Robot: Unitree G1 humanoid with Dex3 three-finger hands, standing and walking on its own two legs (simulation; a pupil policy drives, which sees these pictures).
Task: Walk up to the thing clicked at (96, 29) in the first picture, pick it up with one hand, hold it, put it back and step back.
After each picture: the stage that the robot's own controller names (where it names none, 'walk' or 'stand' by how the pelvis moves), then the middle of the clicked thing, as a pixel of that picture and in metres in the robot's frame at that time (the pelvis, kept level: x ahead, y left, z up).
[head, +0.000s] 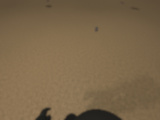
stand; (96, 29) +2.39 -0.17 -0.72
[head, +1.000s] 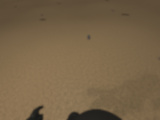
walk; (88, 37) +2.25 +0.17 -0.70
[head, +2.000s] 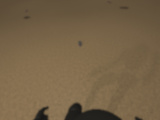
walk; (79, 43) +1.60 +0.34 -0.72
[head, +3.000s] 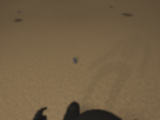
walk; (75, 60) +1.06 +0.32 -0.72
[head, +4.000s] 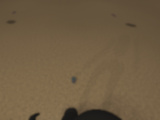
walk; (73, 80) +0.66 +0.21 -0.69
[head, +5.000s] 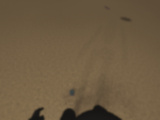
walk; (71, 92) +0.39 +0.16 -0.71
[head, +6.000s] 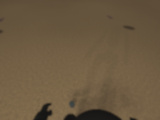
stand; (71, 104) +0.30 +0.18 -0.72
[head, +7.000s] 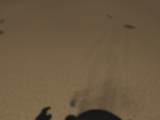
stand; (72, 103) +0.31 +0.19 -0.73
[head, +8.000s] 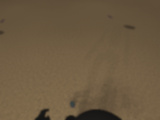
stand; (72, 104) +0.30 +0.19 -0.73
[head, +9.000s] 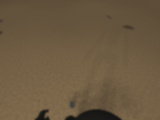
stand; (72, 105) +0.30 +0.19 -0.73
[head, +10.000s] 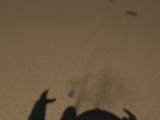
go down; (70, 94) +0.32 +0.18 -0.70
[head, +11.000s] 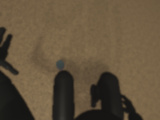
go down; (60, 65) +0.39 +0.20 -0.29
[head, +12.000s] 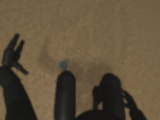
close in; (63, 65) +0.39 +0.19 -0.30
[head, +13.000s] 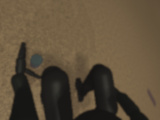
close in; (36, 61) +0.38 +0.23 -0.22
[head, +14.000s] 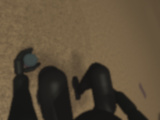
close; (30, 61) +0.38 +0.24 -0.22
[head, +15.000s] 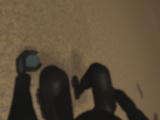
lift; (31, 61) +0.37 +0.23 -0.23
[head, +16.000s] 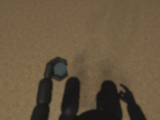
lift; (61, 70) +0.32 +0.19 -0.03
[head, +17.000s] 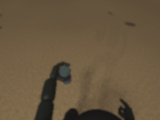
hold; (65, 75) +0.32 +0.16 +0.03
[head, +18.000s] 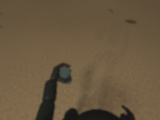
hold; (66, 76) +0.32 +0.17 +0.01
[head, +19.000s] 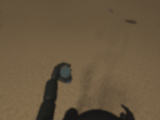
hold; (66, 75) +0.32 +0.16 +0.02
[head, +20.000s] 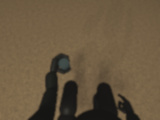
crouch; (65, 66) +0.38 +0.17 -0.07
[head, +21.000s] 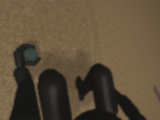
lower; (32, 57) +0.41 +0.24 -0.21
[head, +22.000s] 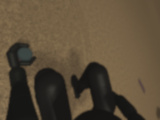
lower; (25, 56) +0.41 +0.25 -0.23
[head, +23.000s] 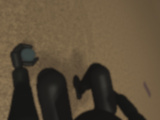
lower; (28, 56) +0.40 +0.25 -0.22
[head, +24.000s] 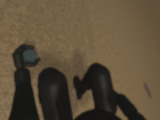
lower; (30, 57) +0.40 +0.24 -0.22
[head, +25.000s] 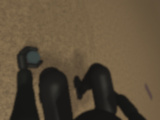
loosen; (33, 59) +0.39 +0.23 -0.22
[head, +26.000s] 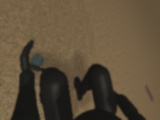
withdraw; (36, 62) +0.38 +0.22 -0.23
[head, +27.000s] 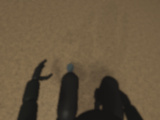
walk; (70, 68) +0.40 +0.16 -0.33
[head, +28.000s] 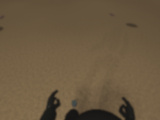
stand; (74, 103) +0.31 +0.14 -0.66
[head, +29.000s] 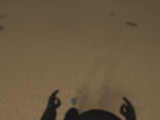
stand; (73, 101) +0.33 +0.16 -0.66
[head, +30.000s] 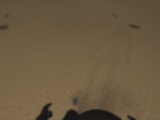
stand; (75, 101) +0.32 +0.14 -0.69
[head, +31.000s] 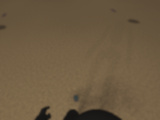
walk; (76, 98) +0.34 +0.15 -0.72
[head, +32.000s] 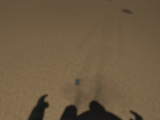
walk; (76, 82) +0.50 +0.09 -0.71
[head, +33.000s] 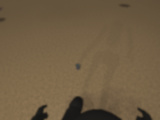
walk; (77, 66) +0.79 +0.23 -0.69
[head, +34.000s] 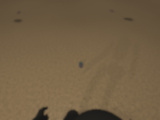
stand; (80, 64) +0.99 +0.16 -0.70
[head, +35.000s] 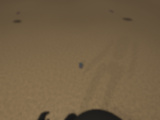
stand; (80, 65) +0.99 +0.15 -0.72
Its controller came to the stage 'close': yes
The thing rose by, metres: 0.74
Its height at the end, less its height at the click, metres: +0.00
